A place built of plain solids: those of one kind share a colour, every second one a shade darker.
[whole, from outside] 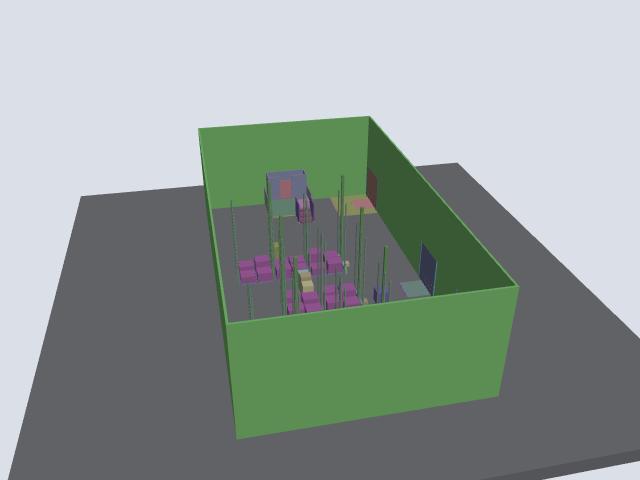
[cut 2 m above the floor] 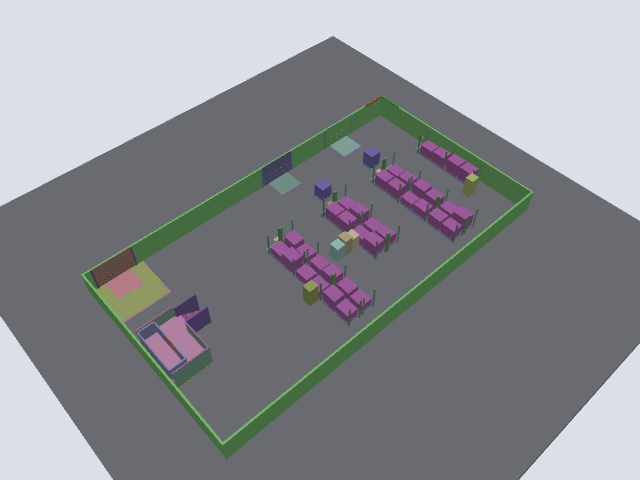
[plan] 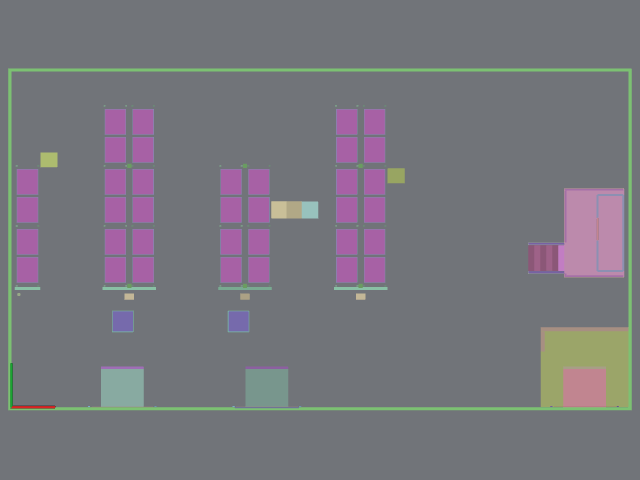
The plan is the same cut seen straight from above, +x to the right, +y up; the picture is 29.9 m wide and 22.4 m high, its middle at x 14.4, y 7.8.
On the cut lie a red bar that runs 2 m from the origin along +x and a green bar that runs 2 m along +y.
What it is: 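Racking aisles and the goods-in floor of a storage hall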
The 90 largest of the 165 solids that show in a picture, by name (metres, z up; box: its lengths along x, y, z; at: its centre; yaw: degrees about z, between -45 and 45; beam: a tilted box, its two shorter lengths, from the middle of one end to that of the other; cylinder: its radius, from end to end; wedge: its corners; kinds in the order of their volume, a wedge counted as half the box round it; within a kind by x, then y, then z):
{
 "wall_1": {"box": [0.15, 15.96, 8.14], "at": [-0.07, 7.83, 4.02]},
 "wall_2": {"box": [29.1, 0.15, 8.14], "at": [14.4, -0.07, 4.02]},
 "wall_3": {"box": [29.1, 0.15, 8.14], "at": [14.4, 15.73, 4.02]},
 "wall_4": {"box": [0.15, 15.96, 8.14], "at": [28.88, 7.83, 4.02]},
 "row_load_1": {"box": [0.95, 1.16, 0.86], "at": [0.75, 6.4, 0.57]},
 "row_load_2": {"box": [0.95, 1.16, 0.98], "at": [0.75, 7.71, 0.63]},
 "row_load_3": {"box": [0.95, 1.16, 1.17], "at": [0.75, 9.2, 0.73]},
 "row_load_4": {"box": [0.95, 1.16, 1.19], "at": [0.75, 10.51, 0.74]},
 "row_load_5": {"box": [0.95, 1.16, 0.74], "at": [4.85, 6.4, 0.51]},
 "row_load_6": {"box": [0.95, 1.16, 0.88], "at": [4.85, 7.71, 0.58]},
 "row_load_7": {"box": [0.95, 1.16, 1.11], "at": [4.85, 9.2, 0.69]},
 "row_load_8": {"box": [0.95, 1.16, 1.01], "at": [4.85, 10.51, 0.64]},
 "row_load_9": {"box": [0.95, 1.16, 0.79], "at": [4.85, 12.0, 0.54]},
 "row_load_10": {"box": [0.95, 1.16, 1.19], "at": [4.85, 13.31, 0.73]},
 "row_load_11": {"box": [0.95, 1.16, 0.95], "at": [6.15, 6.4, 0.62]},
 "row_load_12": {"box": [0.95, 1.16, 0.99], "at": [6.15, 7.71, 0.63]},
 "row_load_13": {"box": [0.95, 1.16, 0.61], "at": [6.15, 9.2, 0.44]},
 "row_load_14": {"box": [0.95, 1.16, 0.77], "at": [6.15, 10.51, 0.53]},
 "row_load_15": {"box": [0.95, 1.16, 0.91], "at": [6.15, 12.0, 0.6]},
 "row_load_16": {"box": [0.95, 1.16, 0.89], "at": [6.15, 13.31, 0.59]},
 "row_load_17": {"box": [0.95, 1.16, 0.76], "at": [10.25, 6.4, 0.52]},
 "row_load_18": {"box": [0.95, 1.16, 1.12], "at": [10.25, 7.71, 0.7]},
 "row_load_19": {"box": [0.95, 1.16, 0.59], "at": [10.25, 9.2, 0.44]},
 "row_load_20": {"box": [0.95, 1.16, 0.85], "at": [10.25, 10.51, 0.57]},
 "row_load_21": {"box": [0.95, 1.16, 1.06], "at": [11.55, 6.4, 0.67]},
 "row_load_22": {"box": [0.95, 1.16, 1.1], "at": [11.55, 7.71, 0.69]},
 "row_load_23": {"box": [0.95, 1.16, 0.71], "at": [11.55, 9.2, 0.5]},
 "row_load_24": {"box": [0.95, 1.16, 1.09], "at": [11.55, 10.51, 0.68]},
 "row_load_25": {"box": [0.95, 1.16, 0.91], "at": [15.65, 6.4, 0.59]},
 "row_load_26": {"box": [0.95, 1.16, 0.59], "at": [15.65, 7.71, 0.44]},
 "row_load_27": {"box": [0.95, 1.16, 0.69], "at": [15.65, 9.2, 0.49]},
 "row_load_28": {"box": [0.95, 1.16, 0.87], "at": [15.65, 10.51, 0.57]},
 "row_load_29": {"box": [0.95, 1.16, 0.74], "at": [15.65, 12.0, 0.51]},
 "row_load_30": {"box": [0.95, 1.16, 0.61], "at": [15.65, 13.31, 0.44]},
 "row_load_31": {"box": [0.95, 1.16, 0.74], "at": [16.95, 6.4, 0.51]},
 "row_load_32": {"box": [0.95, 1.16, 1.2], "at": [16.95, 7.71, 0.74]},
 "row_load_33": {"box": [0.95, 1.16, 0.64], "at": [16.95, 9.2, 0.46]},
 "row_load_34": {"box": [0.95, 1.16, 0.57], "at": [16.95, 10.51, 0.43]},
 "row_load_35": {"box": [0.95, 1.16, 1.03], "at": [16.95, 12.0, 0.65]},
 "row_load_36": {"box": [0.95, 1.16, 0.72], "at": [16.95, 13.31, 0.5]},
 "office_deck_1": {"box": [2.8, 4.15, 0.95], "at": [27.2, 8.13, 0.42]},
 "row_pal_1": {"box": [1.0, 1.21, 0.19], "at": [0.75, 6.4, 0.04]},
 "row_pal_2": {"box": [1.0, 1.21, 0.19], "at": [0.75, 7.71, 0.04]},
 "row_pal_3": {"box": [1.0, 1.21, 0.19], "at": [0.75, 9.2, 0.04]},
 "row_pal_4": {"box": [1.0, 1.21, 0.19], "at": [0.75, 10.51, 0.04]},
 "row_pal_5": {"box": [1.0, 1.21, 0.19], "at": [4.85, 6.4, 0.04]},
 "row_pal_6": {"box": [1.0, 1.21, 0.19], "at": [4.85, 7.71, 0.04]},
 "row_pal_7": {"box": [1.0, 1.21, 0.19], "at": [4.85, 9.2, 0.04]},
 "row_pal_8": {"box": [1.0, 1.21, 0.19], "at": [4.85, 10.51, 0.04]},
 "row_pal_9": {"box": [1.0, 1.21, 0.19], "at": [4.85, 12.0, 0.04]},
 "row_pal_10": {"box": [1.0, 1.21, 0.19], "at": [4.85, 13.31, 0.04]},
 "row_pal_11": {"box": [1.0, 1.21, 0.19], "at": [6.15, 6.4, 0.04]},
 "row_pal_12": {"box": [1.0, 1.21, 0.19], "at": [6.15, 7.71, 0.04]},
 "row_pal_13": {"box": [1.0, 1.21, 0.19], "at": [6.15, 9.2, 0.04]},
 "row_pal_14": {"box": [1.0, 1.21, 0.19], "at": [6.15, 10.51, 0.04]},
 "row_pal_15": {"box": [1.0, 1.21, 0.19], "at": [6.15, 12.0, 0.04]},
 "row_pal_16": {"box": [1.0, 1.21, 0.19], "at": [6.15, 13.31, 0.04]},
 "lane_load_1": {"box": [0.95, 0.95, 1.3], "at": [5.2, 4.0, 0.79]},
 "lane_load_2": {"box": [0.95, 0.95, 1.16], "at": [10.6, 4.0, 0.72]},
 "office_1": {"box": [0.1, 1.42, 2.55], "at": [27.35, 7.07, 2.12]},
 "office_2": {"box": [0.1, 1.06, 2.55], "at": [27.35, 9.37, 2.12]},
 "office_3": {"box": [1.2, 0.1, 2.55], "at": [27.95, 6.36, 2.12]},
 "office_4": {"box": [1.2, 0.1, 2.55], "at": [27.95, 9.9, 2.12]},
 "office_5": {"box": [0.1, 3.55, 2.55], "at": [28.55, 8.13, 2.12]},
 "left_cage_1": {"box": [0.8, 0.7, 1.75], "at": [1.75, 11.54, 0.82]},
 "left_cage_2": {"box": [0.8, 0.7, 1.75], "at": [17.95, 10.8, 0.82]},
 "column_row_1": {"box": [0.2, 0.2, 8.14], "at": [5.5, 5.66, 4.02]},
 "column_row_2": {"box": [0.2, 0.2, 8.14], "at": [5.5, 11.26, 4.02]},
 "column_row_3": {"box": [0.2, 0.2, 8.14], "at": [10.9, 5.66, 4.02]},
 "column_row_4": {"box": [0.2, 0.2, 8.14], "at": [10.9, 11.26, 4.02]},
 "column_row_5": {"box": [0.2, 0.2, 8.14], "at": [16.3, 5.66, 4.02]},
 "column_row_6": {"box": [0.2, 0.2, 8.14], "at": [16.3, 11.26, 4.02]},
 "narrow_pinch_stack_1": {"box": [0.72, 0.81, 1.36], "at": [12.48, 9.2, 0.63]},
 "narrow_pinch_stack_2": {"box": [0.72, 0.81, 1.69], "at": [13.19, 9.2, 0.79]},
 "parapet_whole_1": {"box": [0.1, 2.43, 1.95], "at": [25.85, 8.89, 0.93]},
 "parapet_whole_2": {"box": [2.75, 0.1, 1.95], "at": [27.18, 6.11, 0.93]},
 "parapet_whole_3": {"box": [2.75, 0.1, 1.95], "at": [27.18, 10.15, 0.93]},
 "parapet_1": {"box": [0.1, 2.43, 1.91], "at": [25.85, 8.89, 0.91]},
 "parapet_2": {"box": [2.75, 0.1, 1.91], "at": [27.18, 6.11, 0.91]},
 "parapet_3": {"box": [2.75, 0.1, 1.91], "at": [27.18, 10.15, 0.91]},
 "narrow_pinch_cartons_1": {"box": [0.78, 0.8, 1.42], "at": [13.93, 9.2, 0.66]},
 "dock_deck_1": {"box": [4.11, 3.73, 0.06], "at": [26.75, 1.87, -0.02]},
 "cheek_whole_1": {"box": [1.68, 0.1, 1.95], "at": [24.96, 6.29, 0.93]},
 "cheek_whole_2": {"box": [1.68, 0.1, 1.95], "at": [24.96, 7.63, 0.93]},
 "dock_shutter_1": {"box": [3.0, 0.05, 3.25], "at": [26.75, -0.03, 1.57]},
 "shutter_1": {"box": [3.0, 0.05, 3.25], "at": [11.92, -0.03, 1.57]},
 "leveller_1": {"box": [2.0, 1.78, 0.07], "at": [5.17, 0.89, -0.02]},
 "leveller_2": {"box": [2.0, 1.78, 0.07], "at": [11.92, 0.89, -0.02]},
 "office_stair_head_1": {"box": [0.28, 1.2, 0.95], "at": [25.66, 6.96, 0.42]},
 "office_steps_1": {"box": [0.28, 1.2, 0.8], "at": [25.38, 6.96, 0.35]}
}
